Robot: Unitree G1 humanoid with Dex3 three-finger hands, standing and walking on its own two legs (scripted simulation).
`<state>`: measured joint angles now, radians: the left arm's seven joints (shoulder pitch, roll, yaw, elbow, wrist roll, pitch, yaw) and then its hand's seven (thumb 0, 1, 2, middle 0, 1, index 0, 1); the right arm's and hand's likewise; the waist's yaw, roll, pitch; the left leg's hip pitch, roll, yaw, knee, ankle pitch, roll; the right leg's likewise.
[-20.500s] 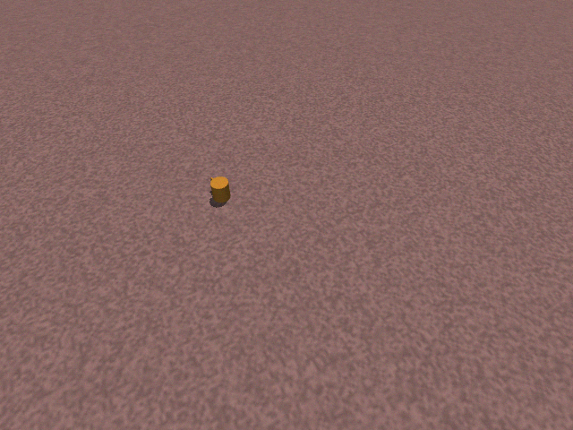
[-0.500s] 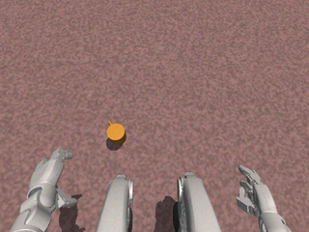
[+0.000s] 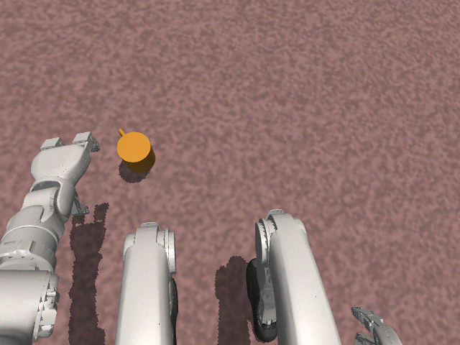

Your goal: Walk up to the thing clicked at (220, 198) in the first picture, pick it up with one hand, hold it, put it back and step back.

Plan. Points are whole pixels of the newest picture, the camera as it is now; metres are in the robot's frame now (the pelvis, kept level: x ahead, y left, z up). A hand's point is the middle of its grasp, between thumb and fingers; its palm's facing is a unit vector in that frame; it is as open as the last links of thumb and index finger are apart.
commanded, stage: rise first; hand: left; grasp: from above
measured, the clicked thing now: (133, 148) +0.57 +0.20 -0.36
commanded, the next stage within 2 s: none
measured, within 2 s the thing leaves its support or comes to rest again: neither
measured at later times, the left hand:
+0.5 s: hand (94, 164) +0.47 +0.25 -0.21, palm faces -0.46 -0.03 -0.89, open 14.0 cm
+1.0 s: hand (103, 159) +0.49 +0.24 -0.24, palm faces -0.46 -0.03 -0.89, open 13.9 cm
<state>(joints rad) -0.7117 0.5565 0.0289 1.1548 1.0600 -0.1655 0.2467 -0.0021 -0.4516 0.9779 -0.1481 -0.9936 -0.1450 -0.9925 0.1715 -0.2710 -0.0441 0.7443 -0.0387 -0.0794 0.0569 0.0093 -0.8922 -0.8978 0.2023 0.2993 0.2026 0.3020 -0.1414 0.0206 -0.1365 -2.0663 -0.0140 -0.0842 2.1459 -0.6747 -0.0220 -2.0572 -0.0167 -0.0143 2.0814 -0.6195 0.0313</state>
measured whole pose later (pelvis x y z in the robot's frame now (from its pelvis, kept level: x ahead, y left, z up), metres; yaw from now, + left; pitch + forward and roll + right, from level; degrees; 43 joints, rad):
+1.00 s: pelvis +0.01 +0.01 -0.06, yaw -3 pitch +36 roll -7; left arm -1.01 0.67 0.06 1.47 1.26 -0.17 0.39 0.00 -0.50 0.99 -0.08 -1.06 -0.09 -1.04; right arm 0.18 -0.28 0.04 0.75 -0.13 -0.04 0.14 0.00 -0.91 -0.90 0.20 0.30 0.20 0.30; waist -0.25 0.01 -0.06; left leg -2.27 -0.02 -0.12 2.36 -0.72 -0.02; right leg -2.24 -0.01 -0.03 2.26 -0.65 0.05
